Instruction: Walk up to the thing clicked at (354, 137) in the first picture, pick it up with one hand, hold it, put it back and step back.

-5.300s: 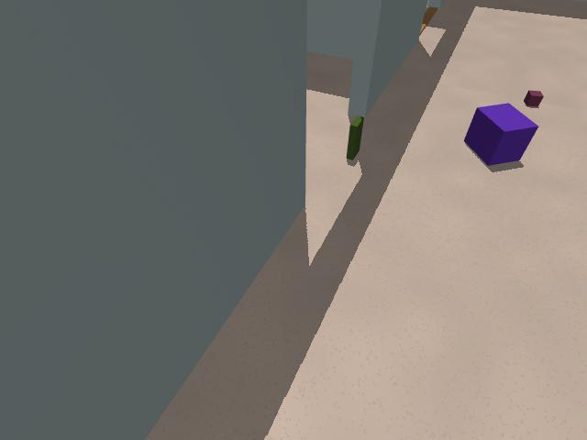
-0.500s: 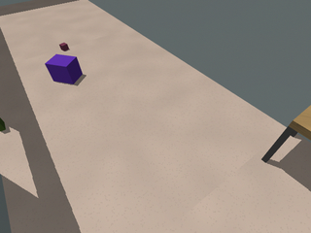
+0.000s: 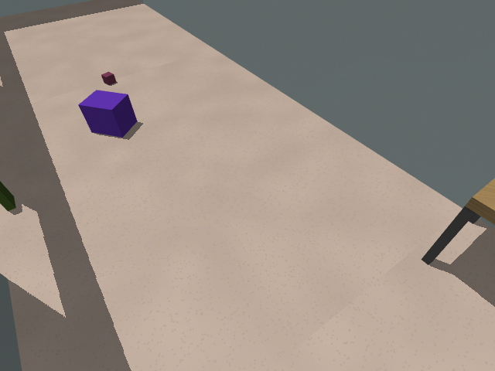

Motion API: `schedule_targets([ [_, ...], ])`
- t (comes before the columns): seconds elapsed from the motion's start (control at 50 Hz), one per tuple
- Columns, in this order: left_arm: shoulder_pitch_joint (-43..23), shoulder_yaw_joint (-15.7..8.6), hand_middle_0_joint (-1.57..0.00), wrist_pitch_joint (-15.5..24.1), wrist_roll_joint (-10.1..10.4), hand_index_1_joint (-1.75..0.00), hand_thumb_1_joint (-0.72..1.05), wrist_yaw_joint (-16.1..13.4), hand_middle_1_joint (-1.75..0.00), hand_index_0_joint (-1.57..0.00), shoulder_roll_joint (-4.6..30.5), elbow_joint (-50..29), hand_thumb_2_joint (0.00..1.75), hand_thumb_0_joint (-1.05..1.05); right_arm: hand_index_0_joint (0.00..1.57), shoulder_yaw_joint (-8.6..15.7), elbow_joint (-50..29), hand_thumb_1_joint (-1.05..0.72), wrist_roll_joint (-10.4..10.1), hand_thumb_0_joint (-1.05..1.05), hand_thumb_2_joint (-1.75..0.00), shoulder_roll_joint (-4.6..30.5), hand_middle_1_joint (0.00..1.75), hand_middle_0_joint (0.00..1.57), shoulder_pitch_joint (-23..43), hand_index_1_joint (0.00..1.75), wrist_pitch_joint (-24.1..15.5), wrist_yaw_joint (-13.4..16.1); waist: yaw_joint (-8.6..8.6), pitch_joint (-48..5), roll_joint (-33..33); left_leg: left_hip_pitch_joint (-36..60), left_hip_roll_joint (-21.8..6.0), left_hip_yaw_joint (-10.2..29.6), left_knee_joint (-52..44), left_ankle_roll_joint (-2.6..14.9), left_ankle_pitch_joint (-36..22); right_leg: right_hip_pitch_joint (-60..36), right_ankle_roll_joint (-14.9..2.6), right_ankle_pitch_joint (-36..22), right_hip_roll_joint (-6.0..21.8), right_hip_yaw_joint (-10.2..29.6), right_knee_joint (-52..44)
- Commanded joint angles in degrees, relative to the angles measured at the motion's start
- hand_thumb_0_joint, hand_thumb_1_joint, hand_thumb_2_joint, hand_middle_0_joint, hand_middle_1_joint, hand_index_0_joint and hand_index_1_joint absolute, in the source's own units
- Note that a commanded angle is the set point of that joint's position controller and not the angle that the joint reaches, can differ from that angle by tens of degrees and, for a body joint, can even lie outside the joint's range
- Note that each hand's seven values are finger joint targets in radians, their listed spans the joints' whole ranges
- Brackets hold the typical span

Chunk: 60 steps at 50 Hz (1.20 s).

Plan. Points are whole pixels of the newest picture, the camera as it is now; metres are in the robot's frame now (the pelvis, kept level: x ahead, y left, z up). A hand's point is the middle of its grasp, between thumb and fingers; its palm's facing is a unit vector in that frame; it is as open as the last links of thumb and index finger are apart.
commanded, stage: stand
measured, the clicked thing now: out of the picture +1.11 +1.38 -0.67
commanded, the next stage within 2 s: walk up in 0.74 s
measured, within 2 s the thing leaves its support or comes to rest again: neither
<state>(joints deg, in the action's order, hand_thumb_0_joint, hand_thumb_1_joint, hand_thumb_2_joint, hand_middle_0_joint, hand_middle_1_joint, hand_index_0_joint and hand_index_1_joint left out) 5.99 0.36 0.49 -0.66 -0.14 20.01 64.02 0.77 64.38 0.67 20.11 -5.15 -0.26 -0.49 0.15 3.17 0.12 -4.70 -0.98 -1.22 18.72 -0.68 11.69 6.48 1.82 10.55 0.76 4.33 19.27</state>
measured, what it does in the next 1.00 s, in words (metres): steps on the spot: right foot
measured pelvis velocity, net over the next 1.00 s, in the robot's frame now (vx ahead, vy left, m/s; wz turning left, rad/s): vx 0.05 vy -0.04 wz -0.05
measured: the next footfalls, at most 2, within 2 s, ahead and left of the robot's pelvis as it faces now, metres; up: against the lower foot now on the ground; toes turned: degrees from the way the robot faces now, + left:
right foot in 1.00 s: +0.14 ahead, -0.17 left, +0.00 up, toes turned -5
left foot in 1.42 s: +0.38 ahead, +0.11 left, +0.00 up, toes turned +4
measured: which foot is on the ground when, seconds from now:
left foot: down 0.00-1.00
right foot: down 0.00-0.78, up 0.80-0.98, down 1.00-1.00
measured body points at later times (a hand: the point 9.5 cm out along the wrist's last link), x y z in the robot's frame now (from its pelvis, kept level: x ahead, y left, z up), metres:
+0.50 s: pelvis +0.00 +0.00 +0.00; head +0.01 +0.00 +0.45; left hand +0.07 +0.30 -0.14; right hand +0.06 -0.31 -0.13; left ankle -0.02 +0.13 -0.75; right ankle +0.00 -0.14 -0.75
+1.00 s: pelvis +0.05 -0.04 -0.02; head +0.05 -0.05 +0.43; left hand +0.12 +0.30 -0.12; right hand +0.07 -0.37 -0.14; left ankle -0.01 +0.12 -0.75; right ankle +0.10 -0.17 -0.75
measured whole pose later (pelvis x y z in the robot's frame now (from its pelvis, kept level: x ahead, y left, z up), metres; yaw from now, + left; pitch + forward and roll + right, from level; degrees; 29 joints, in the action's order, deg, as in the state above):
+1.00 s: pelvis +0.05 -0.04 -0.02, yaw -3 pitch -3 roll +1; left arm 12.6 -4.6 2.5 -1.9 4.3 25.4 58.3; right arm 5.4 58.5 3.0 24.2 -14.2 -1.0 -3.4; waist 0.1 3.5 -1.0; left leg -3.1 -4.6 -3.2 28.3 1.0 22.4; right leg 16.4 -0.5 14.4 2.3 -1.0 31.5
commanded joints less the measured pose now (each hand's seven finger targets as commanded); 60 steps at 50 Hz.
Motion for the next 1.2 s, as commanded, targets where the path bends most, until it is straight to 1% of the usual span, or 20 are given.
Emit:
schedule_targets([
  [0.0, -1.3, -2.4, -0.20, 1.2, 0.3, -0.30, 0.90, -0.7, -0.30, -0.20, 12.6, -2.8, 0.90, 0.00, 0.20, 2.3, -3.0, -0.90, -0.3, 0.00, -0.90, 12.0, 0.30, 0.20, 1.4, 0.30, -1.1, 0.7, 0.31, -3.6, 0.2, 0.1, -6.3, 4.4, -3.4, 1.50, -7.4, 0.8, -2.56, -10.2, 5.6, 2.9, -2.7],
  [0.14, -1.4, -2.3, -0.20, 1.5, 0.1, -0.30, 0.90, -0.7, -0.30, -0.20, 12.5, -3.3, 0.90, 0.00, 0.20, 2.4, -3.1, -0.90, -0.3, 0.00, -0.90, 12.0, 0.30, 0.20, 1.7, 0.30, -0.9, 0.6, 0.37, -4.9, 0.4, 1.1, -6.4, 4.6, -2.5, 1.67, -7.8, 0.6, -2.65, -11.1, 5.9, 2.9, -2.9],
  [0.24, -1.2, -2.3, -0.20, 1.3, 0.2, -0.30, 0.90, -0.7, -0.30, -0.20, 12.6, -3.1, 0.90, 0.00, 0.20, 2.4, -2.9, -0.90, -0.2, 0.00, -0.90, 12.0, 0.30, 0.20, 1.2, 0.30, -0.8, 0.5, 0.45, -3.4, -0.2, -1.1, -5.9, 4.6, -3.6, 1.63, -2.5, 1.0, -2.63, -5.8, 5.5, 3.2, -3.9],
  [0.7, -0.3, -2.2, -0.20, 1.3, 0.1, -0.30, 0.90, -0.6, -0.30, -0.20, 12.4, -3.4, 0.90, 0.00, 0.20, 2.4, -3.2, -0.90, -0.2, 0.00, -0.90, 12.4, 0.30, 0.20, 0.5, 0.30, -1.1, 0.7, 0.08, -4.8, -0.3, 0.4, -6.4, 4.9, -2.8, 1.85, -8.2, 0.4, -2.71, -10.2, 5.8, 2.6, -2.5],
  [0.72, 1.3, -5.4, -0.20, 1.8, -0.8, -0.30, 0.90, 1.2, -0.30, -0.20, 17.0, -7.0, 0.90, 0.00, 0.20, 5.6, -6.6, -0.90, 0.8, 0.00, -0.90, 17.4, 0.30, 0.20, -3.9, 0.30, -2.2, -0.6, 0.94, -10.3, -1.2, 4.0, -5.2, 6.2, 0.1, 5.76, 21.7, 2.7, -4.62, 17.9, 1.6, 2.0, 3.1],
  [0.74, -0.4, -5.7, -0.20, 1.6, -1.4, -0.30, 0.90, 1.8, -0.30, -0.20, 16.3, -6.9, 0.90, 0.00, 0.20, 6.6, -5.5, -0.90, 1.4, 0.00, -0.90, 18.5, 0.30, 0.20, -5.8, 0.30, -2.4, -1.0, 2.17, -5.8, -4.3, 5.0, -8.2, 10.3, -3.1, 7.70, 32.5, 12.7, -4.49, 24.2, 0.5, 0.0, 8.4],
  [0.76, -3.2, -5.7, -0.20, 1.4, -1.4, -0.30, 0.90, 2.3, -0.30, -0.20, 15.2, -8.1, 0.90, 0.00, 0.20, 7.5, -5.3, -0.90, 1.5, 0.00, -0.90, 19.8, 0.30, 0.20, -6.9, 0.30, -2.3, -1.1, 3.59, -0.7, -9.4, 5.4, -13.4, 16.3, -9.2, 9.79, 36.8, 21.4, -3.01, 19.2, -1.5, -4.1, 17.6],
  [0.78, -5.1, -5.9, -0.20, 1.3, -1.8, -0.30, 0.90, 2.7, -0.30, -0.20, 15.4, -9.9, 0.90, 0.00, 0.20, 8.2, -6.4, -0.90, 1.3, 0.00, -0.90, 20.9, 0.30, 0.20, -8.1, 0.30, -2.5, -1.2, 4.63, 2.7, -10.1, 4.5, -20.2, 22.4, -13.4, 13.50, 36.1, 27.6, -2.55, 17.6, -0.1, -3.4, 25.1],
  [0.8, -5.7, -6.1, -0.20, 1.6, -1.8, -0.30, 0.90, 2.8, -0.30, -0.20, 15.4, -10.7, 0.90, 0.00, 0.20, 8.5, -7.1, -0.90, 1.6, 0.00, -0.90, 21.2, 0.30, 0.20, -8.0, 0.30, -2.9, -1.2, 4.44, 5.6, -7.4, 2.9, -23.1, 24.5, -13.9, 15.19, 31.9, 30.1, -2.43, 17.2, 2.3, -1.1, 25.9],
  [0.82, -5.5, -6.1, -0.20, 2.0, -1.5, -0.30, 0.90, 3.2, -0.30, -0.20, 15.0, -10.9, 0.90, 0.00, 0.20, 8.5, -7.7, -0.90, 1.6, 0.00, -0.90, 20.3, 0.30, 0.20, -7.4, 0.30, -3.3, -1.1, 3.32, 6.5, -5.6, 1.7, -22.7, 24.0, -13.8, 15.15, 28.1, 28.4, -2.78, 15.6, 4.0, 0.5, 25.8],
  [0.86, -2.2, -6.0, -0.20, 2.5, -0.9, -0.30, 0.90, 4.2, -0.30, -0.20, 14.5, -10.8, 0.90, 0.00, 0.20, 7.7, -10.0, -0.90, 1.8, 0.00, -0.90, 18.4, 0.30, 0.20, -4.1, 0.30, -3.5, -1.5, 1.39, 4.5, -7.0, 2.0, -17.8, 15.9, -11.2, 13.35, 22.4, 24.5, -2.92, 15.2, 4.1, -1.3, 20.6],
  [0.92, 8.1, -7.0, -0.20, 2.7, -0.8, -0.30, 0.90, 4.6, -0.30, -0.20, 13.8, -8.2, 0.90, 0.00, 0.20, 8.0, -12.9, -0.90, 1.9, 0.00, -0.90, 17.9, 0.30, 0.20, 1.9, 0.30, -3.0, -2.2, -3.92, 0.1, -10.6, -6.6, -11.9, 5.2, -2.9, 9.86, 18.0, 4.9, -2.99, 5.5, 2.7, -5.8, 10.6],
  [0.96, 18.7, -8.9, -0.20, 3.5, -1.1, -0.30, 0.90, 3.3, -0.30, -0.20, 16.9, -4.2, 0.90, 0.00, 0.20, 6.7, -13.9, -0.90, 1.9, 0.00, -0.90, 13.5, 0.30, 0.20, 0.7, 0.30, -2.3, -2.3, -7.78, -5.5, 2.0, -19.7, -5.0, -1.8, 17.7, 6.98, 20.4, -16.1, -2.27, 2.4, -0.9, -6.4, 6.6],
  [0.98, 23.5, -10.4, -0.20, 3.7, -1.9, -0.30, 0.90, 2.3, -0.30, -0.20, 20.8, -4.2, 0.90, 0.00, 0.20, 5.3, -15.3, -0.90, 1.7, 0.00, -0.90, 9.9, 0.30, 0.20, 0.2, 0.30, -2.3, -2.4, -10.56, -5.1, 15.9, -31.8, 0.9, -5.6, 34.6, 4.93, 25.7, -20.6, -4.75, 17.2, 6.5, 6.7, -0.8],
  [1.0, 19.4, -10.6, -0.20, 4.1, -2.2, -0.30, 0.90, 1.8, -0.30, -0.20, 23.4, -7.3, 0.90, 0.00, 0.20, 5.0, -15.2, -0.90, 0.9, 0.00, -0.90, 9.4, 0.30, 0.20, -2.8, 0.30, -1.5, -2.3, -8.12, -3.1, 14.7, -35.4, 3.8, 3.2, 44.5, 2.60, 23.6, -12.7, -7.98, 38.1, 18.3, 27.7, -10.4],
  [1.02, 12.5, -10.2, -0.20, 3.9, -1.6, -0.30, 0.90, 1.9, -0.30, -0.20, 24.5, -10.2, 0.90, 0.00, 0.20, 6.4, -14.7, -0.90, 0.7, 0.00, -0.90, 14.6, 0.30, 0.20, -4.4, 0.30, -1.1, -2.3, -5.18, 0.1, 9.0, -31.5, 1.5, 7.4, 45.2, 2.58, 19.1, -3.2, -11.07, 45.7, 22.6, 35.1, -16.2],
  [1.04, 8.6, -9.7, -0.20, 4.1, -1.3, -0.30, 0.90, 2.0, -0.30, -0.20, 24.8, -12.1, 0.90, 0.00, 0.20, 6.9, -14.4, -0.90, 0.5, 0.00, -0.90, 16.5, 0.30, 0.20, -4.3, 0.30, -1.4, -2.4, -3.43, 5.0, 7.9, -30.9, -1.8, 8.2, 44.6, 2.79, 15.5, 2.4, -13.87, 43.2, 22.4, 33.8, -15.9],
  [1.06, 7.3, -9.2, -0.20, 4.5, -1.0, -0.30, 0.90, 2.0, -0.30, -0.20, 22.5, -12.5, 0.90, 0.00, 0.20, 6.8, -13.5, -0.90, 0.2, 0.00, -0.90, 16.9, 0.30, 0.20, -4.2, 0.30, -1.9, -2.7, -2.73, 7.3, 6.2, -31.4, -2.7, 9.7, 45.2, 2.89, 12.9, 3.0, -14.10, 35.6, 19.9, 28.2, -14.8],
  [1.1, 6.1, -8.4, -0.20, 5.0, -0.1, -0.30, 0.90, 1.8, -0.30, -0.20, 19.1, -12.9, 0.90, 0.00, 0.20, 6.5, -11.3, -0.90, -0.5, 0.00, -0.90, 15.9, 0.30, 0.20, -9.8, 0.30, -2.1, -2.8, -0.48, 5.4, 6.7, -27.8, -2.8, 10.4, 41.5, 2.59, 7.5, 2.4, -10.18, 23.7, 14.1, 14.6, -12.3],
  [1.18, 7.1, -8.0, -0.20, 5.8, 0.1, -0.30, 0.90, 1.7, -0.30, -0.20, 18.3, -13.9, 0.90, 0.00, 0.20, 6.5, -12.5, -0.90, 0.3, 0.00, -0.90, 14.7, 0.30, 0.20, -10.1, 0.30, -1.9, -3.8, -0.24, 6.4, 6.2, -26.9, -2.9, 8.2, 33.5, 0.30, 3.2, 4.1, -13.22, 16.2, 13.6, 6.5, -12.9],
])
